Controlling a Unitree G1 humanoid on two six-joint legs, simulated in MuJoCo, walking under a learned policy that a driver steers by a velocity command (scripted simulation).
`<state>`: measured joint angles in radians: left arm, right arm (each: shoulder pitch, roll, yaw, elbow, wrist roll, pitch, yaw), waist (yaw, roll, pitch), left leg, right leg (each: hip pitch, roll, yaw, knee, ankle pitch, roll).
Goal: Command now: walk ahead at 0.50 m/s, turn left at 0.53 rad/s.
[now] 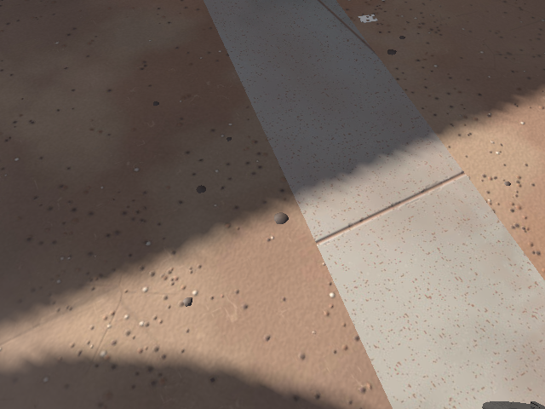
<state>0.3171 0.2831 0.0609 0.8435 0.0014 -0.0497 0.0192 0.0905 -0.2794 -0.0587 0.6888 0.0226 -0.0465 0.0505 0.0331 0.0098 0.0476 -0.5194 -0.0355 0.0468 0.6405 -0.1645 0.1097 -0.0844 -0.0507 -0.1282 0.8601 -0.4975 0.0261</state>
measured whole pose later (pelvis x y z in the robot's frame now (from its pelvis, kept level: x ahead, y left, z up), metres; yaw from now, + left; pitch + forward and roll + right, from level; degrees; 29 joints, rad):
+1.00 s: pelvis +0.52 +0.11 +0.02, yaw +20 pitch +2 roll -1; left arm 0.37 0.30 0.04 0.88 -0.03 -0.07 -0.01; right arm 0.09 -0.26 -0.04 0.64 0.00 -0.07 0.02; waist 0.06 -0.02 0.03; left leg -0.42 0.00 0.04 0.56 -0.17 0.05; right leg -0.27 -0.02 0.05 1.00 -0.46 -0.01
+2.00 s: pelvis +0.89 +0.20 +0.02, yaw -13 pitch +2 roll +0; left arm 0.15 0.33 0.08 0.64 -0.01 0.04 0.03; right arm 0.16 -0.27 -0.05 0.71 -0.03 -0.02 -0.02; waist 0.00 -0.04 0.02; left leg -0.35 -0.01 -0.05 0.52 -0.22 0.00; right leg -0.47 0.15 0.17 0.94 -0.50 0.01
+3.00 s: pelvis +1.05 +0.19 +0.03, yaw -16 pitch +1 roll -1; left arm 0.16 0.29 0.07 0.74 -0.01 -0.06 -0.01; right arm 0.42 -0.23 -0.02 0.90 0.00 -0.08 0.01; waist -0.07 -0.04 0.01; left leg 0.01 -0.04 0.03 0.22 -0.25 0.07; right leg -0.64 -0.09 0.02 0.86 -0.07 0.00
